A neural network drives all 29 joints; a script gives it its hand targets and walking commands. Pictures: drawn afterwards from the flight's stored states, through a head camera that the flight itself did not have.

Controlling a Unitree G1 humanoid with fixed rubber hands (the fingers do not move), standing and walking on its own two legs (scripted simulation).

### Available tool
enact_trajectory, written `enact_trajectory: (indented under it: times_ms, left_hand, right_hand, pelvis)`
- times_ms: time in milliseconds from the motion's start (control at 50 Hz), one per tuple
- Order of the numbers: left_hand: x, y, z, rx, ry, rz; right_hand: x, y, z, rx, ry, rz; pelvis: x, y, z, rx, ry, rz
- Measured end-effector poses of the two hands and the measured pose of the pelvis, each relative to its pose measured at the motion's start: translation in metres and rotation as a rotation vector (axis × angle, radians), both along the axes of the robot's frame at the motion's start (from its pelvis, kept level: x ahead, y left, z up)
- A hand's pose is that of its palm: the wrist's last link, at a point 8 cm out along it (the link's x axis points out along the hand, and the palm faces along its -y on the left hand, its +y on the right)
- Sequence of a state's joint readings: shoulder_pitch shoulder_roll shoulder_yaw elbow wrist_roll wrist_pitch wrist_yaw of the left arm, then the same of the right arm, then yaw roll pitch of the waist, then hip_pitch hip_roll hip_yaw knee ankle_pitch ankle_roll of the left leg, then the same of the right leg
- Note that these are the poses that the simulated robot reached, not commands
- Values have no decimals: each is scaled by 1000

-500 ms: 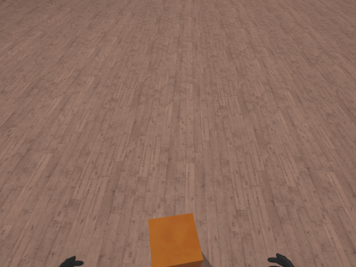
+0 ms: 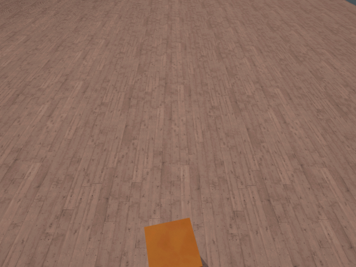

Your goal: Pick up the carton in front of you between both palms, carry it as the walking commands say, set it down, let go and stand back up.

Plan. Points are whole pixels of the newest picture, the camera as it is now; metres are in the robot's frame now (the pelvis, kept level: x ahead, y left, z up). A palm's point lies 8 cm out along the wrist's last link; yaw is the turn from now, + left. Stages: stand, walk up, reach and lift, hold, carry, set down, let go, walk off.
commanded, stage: stand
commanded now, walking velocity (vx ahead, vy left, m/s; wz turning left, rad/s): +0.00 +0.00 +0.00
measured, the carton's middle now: (170, 254) +0.34 -0.01 -0.63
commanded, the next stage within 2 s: none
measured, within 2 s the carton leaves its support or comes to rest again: neither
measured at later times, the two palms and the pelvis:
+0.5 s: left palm out of the picture +0.01 +0.25 -0.13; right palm out of the picture -0.02 -0.25 -0.12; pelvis -0.02 +0.00 +0.01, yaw -1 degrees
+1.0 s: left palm out of the picture -0.05 +0.23 -0.14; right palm out of the picture -0.07 -0.22 -0.13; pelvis -0.03 +0.01 +0.01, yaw -1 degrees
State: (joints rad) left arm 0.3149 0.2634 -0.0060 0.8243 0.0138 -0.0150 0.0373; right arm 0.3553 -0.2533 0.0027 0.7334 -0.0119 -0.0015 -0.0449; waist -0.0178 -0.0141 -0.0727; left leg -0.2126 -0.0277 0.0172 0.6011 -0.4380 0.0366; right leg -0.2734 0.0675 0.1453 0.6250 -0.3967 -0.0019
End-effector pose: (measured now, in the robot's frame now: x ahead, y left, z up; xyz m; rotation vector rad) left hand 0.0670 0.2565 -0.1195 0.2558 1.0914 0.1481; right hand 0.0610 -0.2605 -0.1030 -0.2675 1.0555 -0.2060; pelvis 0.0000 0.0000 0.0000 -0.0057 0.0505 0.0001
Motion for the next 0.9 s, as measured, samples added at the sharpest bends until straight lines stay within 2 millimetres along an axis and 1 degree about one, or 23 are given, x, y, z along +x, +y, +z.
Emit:
enact_trajectory:
  times_ms: [200,380,640,900]
  left_hand:
    - [-23,1,-5,6,84,7]
    - [-46,-4,-7,-4,156,15]
    - [-80,-14,-12,-33,253,34]
    - [-109,-22,-15,-59,325,48]
  right_hand:
    - [-30,-2,-7,3,86,-30]
    - [-61,2,-12,21,165,-54]
    - [-102,16,-19,55,267,-77]
    - [-128,34,-23,88,329,-90]
  pelvis:
    - [-6,0,2,2,-22,-11]
    - [-13,0,5,1,-44,-17]
    - [-23,2,10,0,-65,-22]
    - [-32,6,12,-1,-73,-24]
